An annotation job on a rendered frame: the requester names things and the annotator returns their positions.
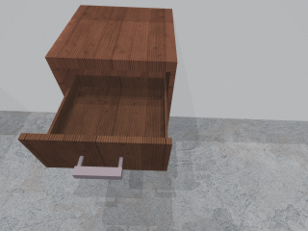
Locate handle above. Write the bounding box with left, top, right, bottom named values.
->
left=72, top=156, right=123, bottom=180

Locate drawer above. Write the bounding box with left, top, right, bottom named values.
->
left=18, top=74, right=172, bottom=171

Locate cabinet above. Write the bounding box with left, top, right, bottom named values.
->
left=44, top=5, right=178, bottom=126

